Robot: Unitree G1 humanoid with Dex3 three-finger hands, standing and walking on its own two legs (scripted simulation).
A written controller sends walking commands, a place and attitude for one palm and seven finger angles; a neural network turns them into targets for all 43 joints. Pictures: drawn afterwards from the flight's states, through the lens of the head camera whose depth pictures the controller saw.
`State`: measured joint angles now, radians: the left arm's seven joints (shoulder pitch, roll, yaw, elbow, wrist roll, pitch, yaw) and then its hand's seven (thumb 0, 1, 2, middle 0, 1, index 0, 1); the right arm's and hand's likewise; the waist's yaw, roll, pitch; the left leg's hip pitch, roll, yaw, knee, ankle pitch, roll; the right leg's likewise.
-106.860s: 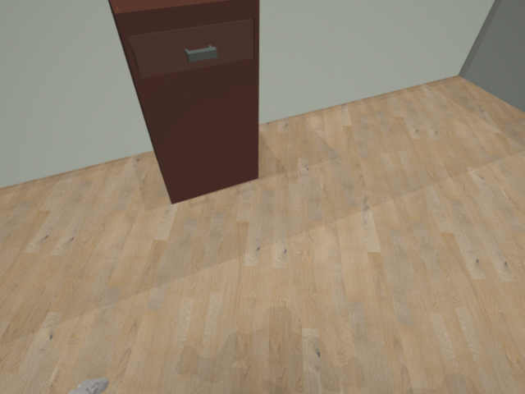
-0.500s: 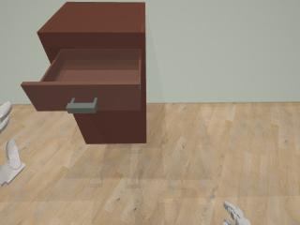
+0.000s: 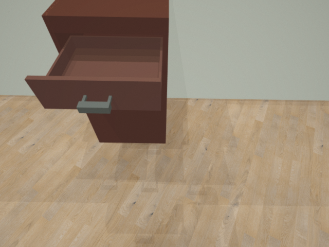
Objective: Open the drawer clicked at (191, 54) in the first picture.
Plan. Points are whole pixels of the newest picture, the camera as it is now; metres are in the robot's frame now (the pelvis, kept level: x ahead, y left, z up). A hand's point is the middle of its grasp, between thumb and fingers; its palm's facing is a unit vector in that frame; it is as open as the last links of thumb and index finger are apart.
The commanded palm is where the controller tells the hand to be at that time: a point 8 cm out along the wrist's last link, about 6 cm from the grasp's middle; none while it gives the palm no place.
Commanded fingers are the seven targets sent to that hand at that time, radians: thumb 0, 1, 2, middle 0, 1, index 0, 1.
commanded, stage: let the arm hang, fingers relaxed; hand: left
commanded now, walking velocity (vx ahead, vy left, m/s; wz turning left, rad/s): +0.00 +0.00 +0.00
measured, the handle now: (96, 102) +0.54 +0.27 -0.02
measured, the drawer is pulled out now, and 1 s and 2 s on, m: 0.29 0.29 0.29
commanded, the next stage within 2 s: look to check the result in 0.58 s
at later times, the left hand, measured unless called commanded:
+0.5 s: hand out of the picture +0.01 +0.18 -0.17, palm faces +0.00 -0.98 -0.21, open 7.3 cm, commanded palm none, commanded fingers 0.00 0.90 0.90 -0.20 -0.30 -0.20 -0.30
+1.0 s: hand out of the picture +0.00 +0.17 -0.17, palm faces +0.01 -0.98 -0.21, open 7.4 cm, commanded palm none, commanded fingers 0.00 0.90 0.90 -0.20 -0.30 -0.20 -0.30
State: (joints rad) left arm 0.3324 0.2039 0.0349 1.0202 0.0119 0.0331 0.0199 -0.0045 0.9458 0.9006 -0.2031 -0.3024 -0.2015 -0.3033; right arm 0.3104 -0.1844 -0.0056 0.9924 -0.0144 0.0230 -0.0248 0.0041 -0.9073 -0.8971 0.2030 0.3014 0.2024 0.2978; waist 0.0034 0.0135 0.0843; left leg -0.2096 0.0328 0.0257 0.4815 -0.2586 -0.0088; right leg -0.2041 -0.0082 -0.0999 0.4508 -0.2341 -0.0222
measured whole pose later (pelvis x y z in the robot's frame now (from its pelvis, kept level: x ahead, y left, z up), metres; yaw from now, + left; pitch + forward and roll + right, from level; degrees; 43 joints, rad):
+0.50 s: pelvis -0.01 +0.00 +0.00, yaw -2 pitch -2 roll +0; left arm 0.24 0.15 0.02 1.12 0.01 0.01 0.04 0.01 0.92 0.90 -0.20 -0.30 -0.20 -0.30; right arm 0.31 -0.13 -0.01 1.11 -0.02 0.01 -0.03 0.00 -0.91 -0.90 0.20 0.30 0.20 0.30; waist -0.01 0.01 0.07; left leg -0.15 0.02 0.06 0.39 -0.21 0.00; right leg -0.17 -0.01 -0.06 0.40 -0.19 -0.02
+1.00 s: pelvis -0.01 +0.00 +0.00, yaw -2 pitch -2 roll +0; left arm 0.25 0.14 0.03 1.14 0.01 0.00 0.04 0.01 0.91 0.90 -0.20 -0.30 -0.20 -0.30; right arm 0.29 -0.13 -0.02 1.11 -0.01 0.00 -0.03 0.00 -0.91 -0.90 0.20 0.30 0.20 0.30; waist -0.01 0.02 0.08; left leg -0.15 0.03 0.07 0.39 -0.20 -0.01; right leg -0.18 -0.01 -0.06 0.41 -0.19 -0.02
